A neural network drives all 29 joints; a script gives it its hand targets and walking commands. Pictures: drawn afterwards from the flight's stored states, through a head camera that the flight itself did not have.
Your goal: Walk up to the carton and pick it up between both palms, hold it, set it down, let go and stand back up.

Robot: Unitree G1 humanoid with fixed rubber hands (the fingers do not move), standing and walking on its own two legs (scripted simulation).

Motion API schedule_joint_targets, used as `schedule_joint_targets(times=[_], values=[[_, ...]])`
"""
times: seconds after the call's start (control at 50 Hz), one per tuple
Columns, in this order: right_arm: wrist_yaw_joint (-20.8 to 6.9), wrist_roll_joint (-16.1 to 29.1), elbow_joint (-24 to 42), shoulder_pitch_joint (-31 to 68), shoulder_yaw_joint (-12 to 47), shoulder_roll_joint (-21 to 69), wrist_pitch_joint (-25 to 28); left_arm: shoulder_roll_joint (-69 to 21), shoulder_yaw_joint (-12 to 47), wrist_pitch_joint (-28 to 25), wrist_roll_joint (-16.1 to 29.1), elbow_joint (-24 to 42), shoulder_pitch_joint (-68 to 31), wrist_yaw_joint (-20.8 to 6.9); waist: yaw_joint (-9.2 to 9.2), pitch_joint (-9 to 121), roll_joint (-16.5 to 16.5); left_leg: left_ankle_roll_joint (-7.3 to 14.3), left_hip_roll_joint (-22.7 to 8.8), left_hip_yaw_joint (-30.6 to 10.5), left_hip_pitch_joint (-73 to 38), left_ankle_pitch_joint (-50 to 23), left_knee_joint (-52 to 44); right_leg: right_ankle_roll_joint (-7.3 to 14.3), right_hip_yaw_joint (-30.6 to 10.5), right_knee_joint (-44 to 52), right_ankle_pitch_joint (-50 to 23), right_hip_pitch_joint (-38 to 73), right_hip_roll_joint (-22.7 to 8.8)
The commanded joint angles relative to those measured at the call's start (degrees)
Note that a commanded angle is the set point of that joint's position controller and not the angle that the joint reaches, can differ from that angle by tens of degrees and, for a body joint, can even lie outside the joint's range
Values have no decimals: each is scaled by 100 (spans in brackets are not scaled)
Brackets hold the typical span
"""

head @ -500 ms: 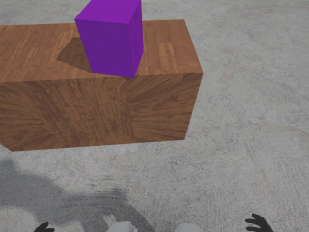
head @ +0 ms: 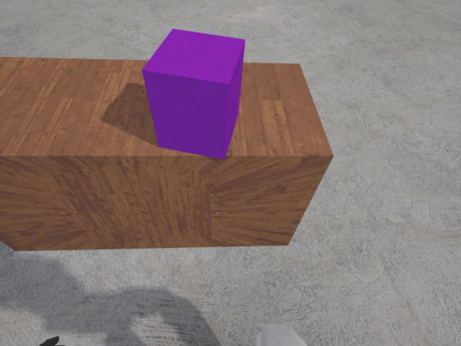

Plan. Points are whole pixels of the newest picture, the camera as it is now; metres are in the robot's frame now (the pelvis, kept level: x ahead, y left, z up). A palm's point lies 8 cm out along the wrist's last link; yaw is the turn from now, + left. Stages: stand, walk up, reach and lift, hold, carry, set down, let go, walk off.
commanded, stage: walk up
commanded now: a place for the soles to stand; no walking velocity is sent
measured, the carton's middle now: (199, 96) +0.72 +0.07 -0.01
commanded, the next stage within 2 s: none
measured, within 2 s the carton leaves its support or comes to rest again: neither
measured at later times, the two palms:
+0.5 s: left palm (59, 315) +0.19 +0.31 -0.11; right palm (375, 296) +0.22 -0.31 -0.13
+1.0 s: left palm (55, 251) +0.31 +0.36 -0.10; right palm (344, 244) +0.33 -0.27 -0.12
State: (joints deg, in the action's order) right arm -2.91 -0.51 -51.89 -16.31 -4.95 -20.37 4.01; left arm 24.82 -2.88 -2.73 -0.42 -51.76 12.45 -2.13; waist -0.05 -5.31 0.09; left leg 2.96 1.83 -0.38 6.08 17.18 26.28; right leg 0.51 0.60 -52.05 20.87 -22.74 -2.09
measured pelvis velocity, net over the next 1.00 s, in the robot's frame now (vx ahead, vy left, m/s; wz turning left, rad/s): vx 0.27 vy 0.02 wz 0.03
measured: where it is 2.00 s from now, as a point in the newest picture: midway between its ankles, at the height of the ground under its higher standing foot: (217, 311)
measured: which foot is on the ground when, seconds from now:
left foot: down 0.00-0.18, up 0.20-0.54, down 0.56-1.00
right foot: up 0.00-0.12, down 0.14-0.60, up 0.62-1.00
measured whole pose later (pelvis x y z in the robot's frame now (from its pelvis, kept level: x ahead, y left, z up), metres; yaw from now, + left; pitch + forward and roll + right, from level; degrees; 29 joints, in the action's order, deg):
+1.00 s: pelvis +0.27 +0.02 -0.01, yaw +2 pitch -1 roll +0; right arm -3.7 -0.5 -50.8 -14.6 -4.8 -20.4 1.0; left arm 24.4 -2.9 -4.1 -0.4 -52.2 16.0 0.3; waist -0.7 -5.7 -1.1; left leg 4.1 3.2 0.0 15.7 14.4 31.1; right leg 0.3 1.1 -41.1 24.3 -20.9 -1.5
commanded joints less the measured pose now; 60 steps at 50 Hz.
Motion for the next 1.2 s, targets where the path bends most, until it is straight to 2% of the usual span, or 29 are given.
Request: schedule_joint_targets(times=[0.0,0.06,0.1,0.12,0.14,0.16,0.18,0.2,0.26,0.4,0.5,0.54,0.56,0.58,0.6,0.62,0.64,0.68,0.72,0.76,0.92,0.96,1.0,1.02,1.04,1.06,1.08,1.12,1.18], values=[[147,45,355,-558,-354,-1607,86,865,-278,-161,-28,699,-599,73,-443,30,-785,853,-1338,-1396,-979,-2186,-736,-57,-57,1210,-366,-1267,-201],[128,46,494,-393,-367,-1612,25,839,-286,-251,-17,674,-434,118,-340,369,-837,658,-1222,-988,-1006,-3582,-64,107,185,1966,-658,-345,69],[128,72,697,13,-310,-1452,-25,843,-339,-324,-31,347,487,165,206,790,-433,487,-883,-510,-323,-3651,1084,234,411,2965,-1640,1276,283],[95,109,768,131,-222,-1201,-22,1127,-451,-353,-54,128,1229,220,590,1400,158,306,-625,-322,331,-3028,2191,360,207,2854,-2075,2560,72],[78,127,900,101,-142,-959,-10,1585,-633,-364,-73,9,1877,284,869,1812,926,94,-248,-175,1766,-1480,3368,667,-1027,2642,-1130,3830,-729],[73,90,923,-69,-94,-929,-34,1918,-669,-385,-73,146,1862,335,704,1965,1364,-38,397,-200,2978,1494,3997,1113,-3486,3300,210,4211,-2075],[104,24,683,7,-233,-1551,-107,1974,-673,-364,-58,245,1363,344,600,1507,646,18,118,-576,3452,1608,4422,1544,-3986,3634,1115,3669,-2408],[109,-24,619,32,-285,-1643,-100,1810,-640,-368,-6,384,997,349,485,751,427,-1,-140,-456,3616,1375,4611,1721,-3617,3452,553,2975,-2373],[50,30,571,-13,-234,-1275,-43,1409,-489,-426,39,459,833,334,241,274,354,-42,-361,-448,3000,603,4188,1396,-1864,3142,-2282,1825,-1568],[-116,-109,822,429,-257,-1159,-104,1503,-533,-472,-13,665,807,322,128,608,525,-242,-693,-138,2793,266,2317,1492,-1267,2792,-2312,1513,-1545],[-150,-142,774,328,-292,-1211,-110,1613,-527,-412,-10,710,678,363,4,821,760,-118,-621,63,1790,-326,1212,1178,-1016,2401,-1811,1294,-1440],[-67,-222,395,-845,-425,-1448,-38,1254,-397,-395,-2,770,425,387,-704,1446,-322,74,-429,-66,-96,-332,322,674,-452,770,-2056,571,-884],[5,-280,286,-1280,-565,-1729,-23,791,-237,-369,8,766,688,379,-901,1511,-1192,129,-732,-832,-703,225,-118,374,-60,-402,-1436,-178,-371],[62,-308,389,-1150,-623,-1982,12,472,-152,-327,75,758,960,377,-653,1255,-2155,291,-1651,-2709,-1138,737,-658,92,15,-1269,801,-1507,448],[48,-162,539,-710,-590,-2002,12,1080,-286,-238,58,573,1107,413,-419,1201,-1233,481,-1964,-3725,-813,1842,-1204,121,-213,-1427,993,-1700,396],[30,-57,565,-266,-560,-2001,-34,1325,-311,-171,-32,410,1051,405,-271,677,-1070,602,-1919,-3392,99,2695,-1381,104,-260,-1597,894,-1605,141],[34,-63,602,32,-520,-1923,-92,1399,-330,-116,-20,351,871,359,-198,61,-952,361,-1668,-3106,892,3232,-1572,93,-289,-1665,720,-1475,9],[63,-107,564,211,-453,-1742,-110,1259,-373,-59,-9,230,902,269,-45,-605,-925,170,-1331,-2583,1721,2993,-1769,90,-350,-1410,110,-1092,-48],[35,-110,591,206,-388,-1637,-97,1125,-402,-62,46,235,975,213,-39,-608,-1150,349,-1043,-1995,1770,2537,-1764,21,-208,-1172,-224,-862,-35],[17,-81,631,96,-410,-1586,-81,1071,-378,-78,24,190,880,208,-121,-269,-869,563,-1024,-1722,1182,1884,-1532,-28,-166,-693,-274,-765,-39],[5,-53,568,-297,-380,-1571,-220,907,-250,-232,-43,324,462,344,-410,619,-877,1164,-1372,-1785,-420,-25,-730,-7,102,1265,384,-647,-35],[30,-36,616,12,-336,-1463,-254,813,-206,-288,-57,246,705,393,-204,753,-765,1080,-1328,-1488,-123,-1034,-269,92,172,1840,61,-13,59],[58,58,665,431,-225,-1249,-305,698,-193,-350,-81,27,1170,477,211,961,-459,667,-1109,-953,436,-2129,636,136,227,2880,-1415,1219,164],[94,130,742,603,-114,-944,-278,852,-231,-371,-114,-42,1371,524,345,1216,-119,294,-846,-696,741,-1879,1184,269,-243,2932,-2085,1726,-184],[119,178,804,622,-21,-774,-261,1222,-326,-386,-146,29,1244,576,339,1317,574,-97,-256,-382,1535,-1187,1868,626,-1583,3012,-2715,2125,-1067],[153,97,696,569,-17,-784,-342,1465,-349,-373,-96,90,916,584,251,982,773,-276,31,-171,2033,687,2070,1111,-2653,3253,-2447,1854,-1888],[182,43,588,518,-106,-1152,-423,1579,-337,-349,-95,111,703,561,162,800,379,-183,-82,-353,2068,1731,2631,1602,-2867,3162,-1907,1481,-2119],[196,-2,538,477,-146,-1203,-442,1563,-352,-311,-97,154,668,567,139,406,531,-61,-219,-413,2242,1801,2656,1607,-2538,2968,-1814,1268,-1904],[219,57,452,490,-135,-1014,-349,1264,-291,-311,-98,226,763,567,150,743,573,-98,-370,-356,2118,1438,2094,1359,-1805,2405,-3472,1582,-1488]])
